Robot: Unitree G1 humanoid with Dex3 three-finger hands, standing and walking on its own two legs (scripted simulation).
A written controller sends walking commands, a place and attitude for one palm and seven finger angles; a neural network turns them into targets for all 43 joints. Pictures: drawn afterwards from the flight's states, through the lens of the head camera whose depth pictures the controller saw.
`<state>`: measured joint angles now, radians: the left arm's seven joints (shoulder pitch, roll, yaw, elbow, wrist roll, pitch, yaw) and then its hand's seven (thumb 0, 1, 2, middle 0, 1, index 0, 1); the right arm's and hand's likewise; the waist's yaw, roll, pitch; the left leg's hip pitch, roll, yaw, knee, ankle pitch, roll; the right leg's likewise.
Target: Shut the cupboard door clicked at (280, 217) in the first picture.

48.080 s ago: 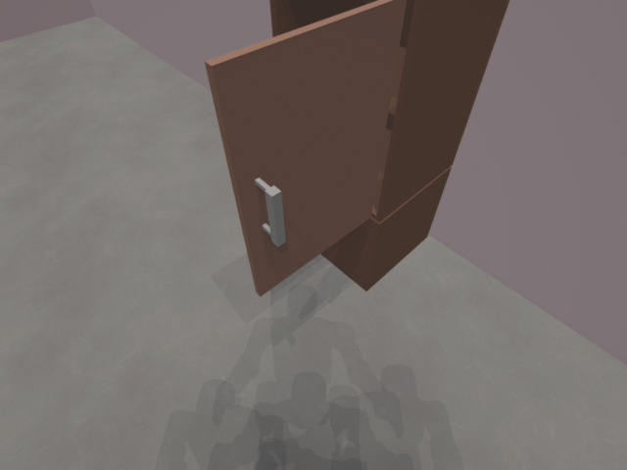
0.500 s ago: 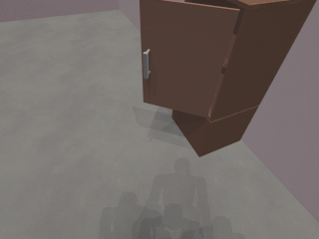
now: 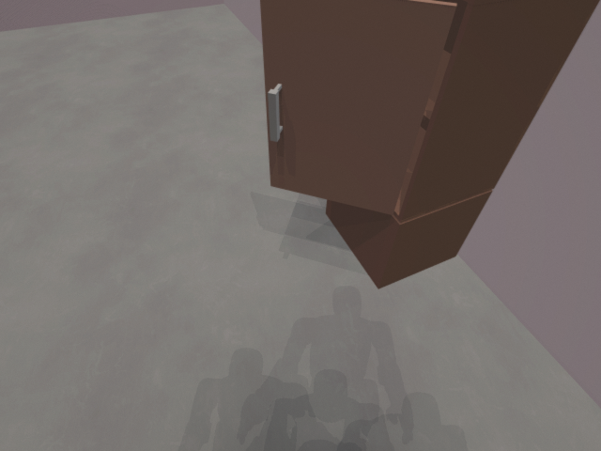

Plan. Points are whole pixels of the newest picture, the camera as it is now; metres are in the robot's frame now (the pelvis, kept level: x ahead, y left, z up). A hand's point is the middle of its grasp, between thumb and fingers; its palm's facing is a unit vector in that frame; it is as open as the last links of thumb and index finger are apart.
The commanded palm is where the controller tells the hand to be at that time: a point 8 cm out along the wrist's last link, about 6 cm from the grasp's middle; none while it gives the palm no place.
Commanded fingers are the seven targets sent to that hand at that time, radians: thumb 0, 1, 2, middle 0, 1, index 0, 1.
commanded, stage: look to check the result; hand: left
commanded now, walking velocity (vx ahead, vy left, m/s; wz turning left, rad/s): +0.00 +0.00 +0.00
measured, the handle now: (276, 112) +0.93 +0.11 -0.05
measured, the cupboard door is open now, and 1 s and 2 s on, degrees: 47 47 47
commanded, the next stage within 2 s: walk to a spot facing it in 0.04 s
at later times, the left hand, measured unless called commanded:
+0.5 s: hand out of the picture +0.03 +0.21 -0.20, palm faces +0.18 -0.96 -0.22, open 7.3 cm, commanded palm none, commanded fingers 0.00 0.90 0.90 -0.20 -0.30 -0.20 -0.30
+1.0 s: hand out of the picture +0.00 +0.20 -0.16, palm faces +0.43 -0.84 -0.32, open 7.4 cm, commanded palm none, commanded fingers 0.00 0.90 0.90 -0.20 -0.30 -0.20 -0.30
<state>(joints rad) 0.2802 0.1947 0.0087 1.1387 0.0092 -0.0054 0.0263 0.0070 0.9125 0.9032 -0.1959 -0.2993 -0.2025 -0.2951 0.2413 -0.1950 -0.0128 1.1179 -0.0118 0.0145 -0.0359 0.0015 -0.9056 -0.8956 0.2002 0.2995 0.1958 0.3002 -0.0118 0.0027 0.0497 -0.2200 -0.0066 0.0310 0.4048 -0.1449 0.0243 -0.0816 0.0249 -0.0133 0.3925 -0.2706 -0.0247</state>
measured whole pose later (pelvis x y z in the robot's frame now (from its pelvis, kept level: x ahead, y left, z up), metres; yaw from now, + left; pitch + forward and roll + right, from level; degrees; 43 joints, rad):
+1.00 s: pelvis +0.02 -0.03 -0.01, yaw +28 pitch +1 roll +1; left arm 0.19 0.22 0.06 0.88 0.03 0.03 0.03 0.01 0.91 0.90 -0.20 -0.30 -0.20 -0.30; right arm 0.19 -0.27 -0.11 0.90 -0.03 0.08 0.01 0.00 -0.91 -0.90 0.20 0.30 0.19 0.30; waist -0.04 0.03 0.09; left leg -0.57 -0.06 -0.05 1.09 -0.43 -0.04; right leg -0.24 -0.06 -0.04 0.56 -0.33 0.02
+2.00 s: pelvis +0.15 +0.10 -0.02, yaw +61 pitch +0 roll +0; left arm 0.29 0.22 0.06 0.97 0.02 0.04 0.03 0.01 0.91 0.90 -0.20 -0.30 -0.20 -0.30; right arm 0.06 -0.19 -0.02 0.87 -0.03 0.01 -0.01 0.00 -0.91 -0.90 0.20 0.30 0.19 0.30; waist 0.04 -0.06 0.13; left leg -0.37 0.02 0.13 0.66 -0.28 0.05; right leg -0.37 -0.12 -0.07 1.03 -0.54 0.04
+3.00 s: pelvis +0.20 +0.13 -0.01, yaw +26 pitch +1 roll +1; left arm 0.13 0.22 0.05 0.85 0.02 0.04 0.00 0.01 0.91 0.90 -0.20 -0.30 -0.20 -0.30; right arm 0.17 -0.26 -0.05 0.89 -0.01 0.07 -0.02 0.01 -0.91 -0.90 0.20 0.30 0.19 0.30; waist -0.03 0.03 0.12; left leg -0.47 0.07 0.03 1.04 -0.43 -0.08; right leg -0.30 0.03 0.02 0.55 -0.26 -0.05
